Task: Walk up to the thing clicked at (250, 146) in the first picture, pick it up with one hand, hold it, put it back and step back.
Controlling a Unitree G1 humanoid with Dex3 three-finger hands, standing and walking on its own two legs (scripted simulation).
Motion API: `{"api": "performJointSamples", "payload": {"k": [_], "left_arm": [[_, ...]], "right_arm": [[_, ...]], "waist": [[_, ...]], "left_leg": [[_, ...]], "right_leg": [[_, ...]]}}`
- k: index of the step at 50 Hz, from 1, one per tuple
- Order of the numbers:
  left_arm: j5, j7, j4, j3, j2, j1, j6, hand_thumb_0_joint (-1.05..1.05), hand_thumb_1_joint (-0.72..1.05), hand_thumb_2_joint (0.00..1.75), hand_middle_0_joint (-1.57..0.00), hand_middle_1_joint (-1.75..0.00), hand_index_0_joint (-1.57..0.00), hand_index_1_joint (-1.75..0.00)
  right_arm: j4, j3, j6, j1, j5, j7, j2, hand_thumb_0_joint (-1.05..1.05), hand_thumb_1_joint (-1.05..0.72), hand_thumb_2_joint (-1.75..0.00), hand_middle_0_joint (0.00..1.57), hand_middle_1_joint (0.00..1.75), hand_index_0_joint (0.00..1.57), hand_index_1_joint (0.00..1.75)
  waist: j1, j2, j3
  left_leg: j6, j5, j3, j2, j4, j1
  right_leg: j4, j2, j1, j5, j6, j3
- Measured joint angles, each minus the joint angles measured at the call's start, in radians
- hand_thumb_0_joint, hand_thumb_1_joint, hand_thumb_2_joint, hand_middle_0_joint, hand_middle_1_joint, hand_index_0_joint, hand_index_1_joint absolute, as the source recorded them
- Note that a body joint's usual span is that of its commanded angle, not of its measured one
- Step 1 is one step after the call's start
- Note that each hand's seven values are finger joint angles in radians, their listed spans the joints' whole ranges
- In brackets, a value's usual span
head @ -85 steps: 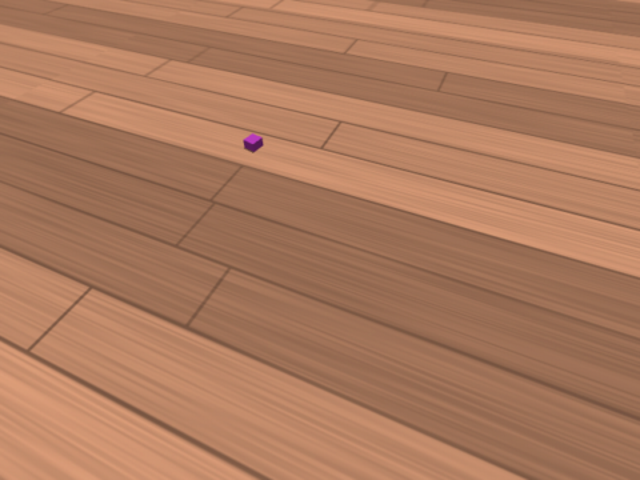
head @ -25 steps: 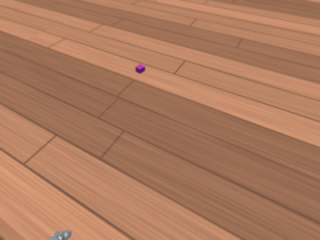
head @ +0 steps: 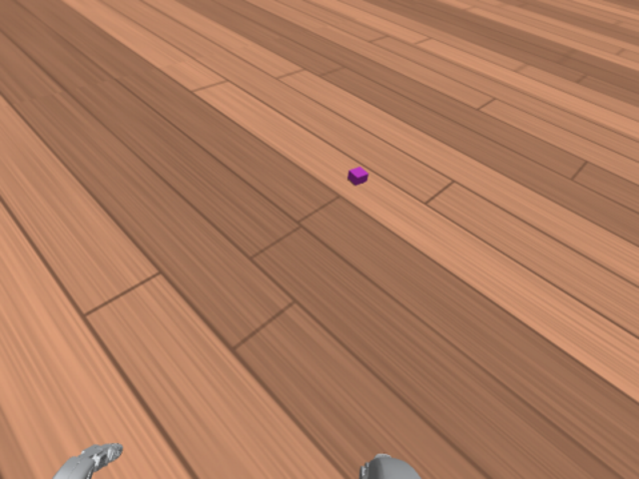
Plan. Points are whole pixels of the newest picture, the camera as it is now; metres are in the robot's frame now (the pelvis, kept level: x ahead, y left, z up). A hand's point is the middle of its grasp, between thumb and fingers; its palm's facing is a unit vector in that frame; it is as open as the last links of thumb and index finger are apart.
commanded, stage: walk up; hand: left
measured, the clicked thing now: (357, 175) +1.67 -0.22 -0.75
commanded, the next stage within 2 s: none
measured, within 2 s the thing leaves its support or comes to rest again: neither
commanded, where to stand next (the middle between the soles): +1.50 -0.64 m, yaw +35 degrees
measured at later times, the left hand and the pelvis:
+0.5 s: hand (213, 412) +0.24 +0.17 -0.15, palm faces +0.29 -0.89 -0.34, open 7.4 cm; pelvis +0.29 -0.12 -0.01, yaw +16 degrees
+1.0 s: hand (278, 250) +0.58 +0.10 -0.15, palm faces +0.32 -0.88 -0.36, open 7.3 cm; pelvis +0.57 -0.22 -0.04, yaw +22 degrees
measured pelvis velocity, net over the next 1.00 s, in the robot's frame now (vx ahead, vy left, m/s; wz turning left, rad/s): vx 0.57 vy -0.22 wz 0.39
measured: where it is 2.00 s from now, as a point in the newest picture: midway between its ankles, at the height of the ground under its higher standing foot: (401, 276)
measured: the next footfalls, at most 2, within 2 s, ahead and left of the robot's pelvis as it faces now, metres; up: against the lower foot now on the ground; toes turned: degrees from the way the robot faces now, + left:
right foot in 0.20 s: +0.28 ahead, -0.21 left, +0.00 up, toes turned +3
left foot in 0.58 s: +0.48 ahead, +0.01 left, +0.00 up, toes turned +23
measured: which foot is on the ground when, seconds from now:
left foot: down 0.00-0.22, up 0.24-0.56, down 0.58-1.00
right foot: up 0.00-0.18, down 0.20-0.58, up 0.60-0.96, down 0.98-1.00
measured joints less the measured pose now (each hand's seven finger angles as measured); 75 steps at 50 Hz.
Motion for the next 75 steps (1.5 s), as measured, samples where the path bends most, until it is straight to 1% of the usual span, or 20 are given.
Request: {"api": "performJointSamples", "payload": {"k": [5,10,12,14,16,24,27,29,33,36,42,48,50,52,56,62,67,70,73,75], "left_arm": [[0.008,-0.007,-0.007,0.012,0.002,0.016,0.015,0.00,0.90,0.90,-0.21,-0.30,-0.21,-0.30],[0.004,0.009,-0.026,0.035,0.011,0.014,-0.004,0.01,0.90,0.90,-0.21,-0.30,-0.21,-0.30],[0.008,0.028,-0.041,0.042,-0.013,0.004,-0.038,0.01,0.91,0.90,-0.21,-0.30,-0.21,-0.30],[0.004,0.042,-0.054,0.029,-0.040,0.011,-0.057,0.00,0.91,0.90,-0.21,-0.30,-0.20,-0.30],[-0.002,0.050,-0.058,0.014,-0.059,0.039,-0.064,0.00,0.91,0.90,-0.21,-0.30,-0.21,-0.30],[-0.003,0.059,-0.069,0.009,-0.027,0.158,-0.055,0.00,0.90,0.90,-0.21,-0.30,-0.21,-0.30],[-0.002,0.056,-0.081,0.011,-0.004,0.193,-0.036,0.00,0.90,0.90,-0.21,-0.30,-0.21,-0.30],[-0.003,0.063,-0.091,0.007,-0.004,0.231,-0.026,0.00,0.90,0.90,-0.21,-0.30,-0.21,-0.30],[0.002,0.074,-0.086,-0.010,-0.018,0.227,0.005,0.01,0.91,0.90,-0.21,-0.30,-0.20,-0.30],[-0.005,0.069,-0.094,-0.015,-0.012,0.195,0.004,0.01,0.91,0.90,-0.21,-0.30,-0.20,-0.30],[-0.001,0.033,-0.140,0.005,0.003,0.113,0.005,0.01,0.91,0.90,-0.21,-0.30,-0.21,-0.30],[0.001,0.015,-0.139,0.034,0.031,0.067,0.013,0.00,0.91,0.90,-0.21,-0.30,-0.21,-0.30],[0.002,0.020,-0.143,0.045,0.026,0.055,-0.004,0.00,0.91,0.90,-0.21,-0.30,-0.21,-0.30],[0.006,0.036,-0.152,0.041,0.007,0.045,-0.026,0.00,0.91,0.90,-0.21,-0.30,-0.21,-0.30],[-0.007,0.057,-0.146,0.014,-0.037,0.082,-0.032,0.00,0.91,0.90,-0.21,-0.30,-0.21,-0.30],[0.000,0.066,-0.137,0.013,-0.040,0.161,-0.025,0.00,0.90,0.90,-0.21,-0.30,-0.21,-0.30],[0.009,0.070,-0.148,0.020,-0.017,0.213,-0.004,0.00,0.90,0.90,-0.21,-0.30,-0.21,-0.30],[0.006,0.073,-0.159,0.015,-0.018,0.246,0.007,0.00,0.90,0.90,-0.21,-0.30,-0.21,-0.30],[0.011,0.079,-0.150,0.004,-0.038,0.238,0.028,0.01,0.90,0.90,-0.21,-0.30,-0.20,-0.30],[0.010,0.077,-0.144,-0.005,-0.034,0.222,0.043,0.01,0.90,0.90,-0.21,-0.30,-0.20,-0.30]], "right_arm": [[-0.014,0.002,-0.012,0.037,-0.004,-0.005,0.011,0.00,-0.90,-0.90,0.21,0.30,0.21,0.30],[-0.031,-0.010,-0.002,0.052,-0.020,-0.020,-0.025,0.00,-0.90,-0.89,0.21,0.30,0.21,0.30],[-0.017,-0.020,0.017,0.027,-0.017,-0.037,-0.053,0.00,-0.90,-0.90,0.21,0.30,0.21,0.30],[0.001,-0.018,0.032,-0.010,-0.010,-0.052,-0.066,0.00,-0.90,-0.90,0.21,0.30,0.21,0.30],[0.009,-0.013,0.028,-0.043,-0.001,-0.046,-0.073,0.01,-0.91,-0.90,0.20,0.30,0.21,0.30],[-0.072,-0.010,0.011,-0.135,0.003,-0.005,-0.057,0.00,-0.91,-0.90,0.20,0.30,0.20,0.30],[-0.099,-0.013,0.008,-0.142,0.011,-0.007,-0.045,0.00,-0.91,-0.90,0.20,0.30,0.20,0.30],[-0.124,-0.018,-0.003,-0.129,0.004,-0.017,-0.056,0.00,-0.91,-0.90,0.20,0.30,0.21,0.30],[-0.153,-0.020,-0.004,-0.127,0.021,-0.050,-0.042,0.00,-0.91,-0.90,0.20,0.30,0.21,0.30],[-0.147,-0.003,-0.012,-0.099,0.029,-0.063,-0.022,0.00,-0.91,-0.90,0.21,0.30,0.21,0.30],[-0.105,0.011,-0.025,-0.017,0.002,-0.047,-0.028,0.00,-0.90,-0.90,0.21,0.30,0.21,0.30],[-0.058,-0.006,-0.014,0.038,-0.012,-0.043,-0.065,0.00,-0.90,-0.89,0.21,0.30,0.21,0.30],[-0.039,-0.017,0.001,0.043,-0.014,-0.055,-0.092,0.00,-0.90,-0.90,0.21,0.30,0.21,0.30],[-0.005,-0.026,0.029,0.020,-0.005,-0.079,-0.103,0.00,-0.90,-0.90,0.21,0.30,0.21,0.30],[0.031,-0.022,0.031,-0.032,0.012,-0.083,-0.099,0.01,-0.91,-0.90,0.20,0.30,0.21,0.30],[0.009,-0.007,0.011,-0.048,0.004,-0.057,-0.063,0.00,-0.91,-0.90,0.20,0.30,0.20,0.30],[-0.014,0.007,0.013,-0.041,0.008,-0.053,-0.028,0.00,-0.91,-0.90,0.20,0.30,0.21,0.30],[-0.053,0.008,-0.006,-0.028,0.004,-0.065,-0.034,0.00,-0.90,-0.90,0.21,0.30,0.21,0.30],[-0.095,0.000,-0.007,-0.049,0.009,-0.090,-0.040,0.00,-0.90,-0.90,0.21,0.30,0.21,0.30],[-0.105,0.002,-0.004,-0.061,0.017,-0.101,-0.034,0.00,-0.90,-0.90,0.21,0.30,0.21,0.30]], "waist": [[0.002,0.028,-0.006],[0.013,0.065,-0.010],[0.027,0.120,0.005],[0.044,0.140,0.013],[0.058,0.151,0.011],[0.093,0.121,0.041],[0.108,0.086,0.059],[0.111,0.079,0.051],[0.076,0.031,0.071],[0.054,-0.005,0.073],[0.019,-0.012,0.064],[-0.023,0.019,0.021],[-0.020,0.066,0.020],[-0.008,0.096,0.031],[0.019,0.126,0.031],[0.064,0.128,0.030],[0.094,0.091,0.044],[0.091,0.069,0.052],[0.057,0.038,0.078],[0.035,0.016,0.081]], "left_leg": [[-0.023,-0.051,-0.064,0.018,-0.044,0.072],[-0.061,-0.197,-0.122,0.061,0.069,0.091],[-0.018,-0.238,-0.143,0.092,0.345,-0.016],[0.018,-0.210,-0.119,0.063,0.633,-0.158],[0.036,-0.132,-0.064,0.049,0.739,-0.260],[0.015,0.025,0.056,0.064,0.361,-0.419],[0.024,0.113,0.097,0.039,0.219,-0.373],[0.056,0.106,0.103,0.018,0.172,-0.309],[0.056,-0.012,0.098,0.004,0.307,-0.300],[0.027,-0.028,0.085,0.005,0.267,-0.231],[-0.021,-0.073,0.016,0.044,0.223,-0.143],[-0.056,-0.160,-0.056,0.118,0.229,-0.089],[-0.021,-0.201,-0.094,0.169,0.325,-0.116],[0.013,-0.249,-0.143,0.139,0.564,-0.216],[0.028,-0.160,-0.069,0.072,0.732,-0.358],[0.008,-0.083,0.043,0.040,0.507,-0.412],[0.020,0.002,0.083,0.031,0.313,-0.363],[0.048,0.091,0.092,0.012,0.168,-0.268],[0.048,0.018,0.093,0.006,0.270,-0.282],[0.034,-0.005,0.089,0.015,0.275,-0.261]], "right_leg": [[-0.168,-0.021,-0.009,0.046,0.010,0.025],[-0.346,0.001,0.102,0.004,-0.017,-0.010],[-0.288,0.029,0.110,0.025,-0.007,-0.058],[-0.279,0.027,0.148,-0.024,-0.010,-0.094],[-0.339,0.031,0.223,-0.038,-0.023,-0.126],[-0.525,0.092,0.467,-0.099,-0.061,-0.234],[-0.478,0.098,0.521,-0.191,-0.064,-0.258],[-0.338,0.093,0.507,-0.280,-0.070,-0.259],[0.162,0.102,0.286,-0.257,-0.050,-0.081],[0.268,0.051,0.125,-0.192,-0.041,-0.016],[0.023,-0.056,-0.023,-0.108,-0.027,0.042],[-0.205,-0.051,0.033,-0.036,-0.034,-0.002],[-0.221,-0.011,0.069,0.005,-0.015,-0.044],[-0.166,0.004,0.073,-0.040,-0.007,-0.078],[-0.264,0.028,0.177,-0.050,-0.042,-0.125],[-0.427,0.095,0.328,-0.048,-0.096,-0.187],[-0.450,0.141,0.414,-0.115,-0.120,-0.230],[-0.317,0.141,0.402,-0.217,-0.119,-0.240],[0.052,0.143,0.251,-0.279,-0.044,-0.119],[0.232,0.133,0.147,-0.260,-0.021,-0.046]]}}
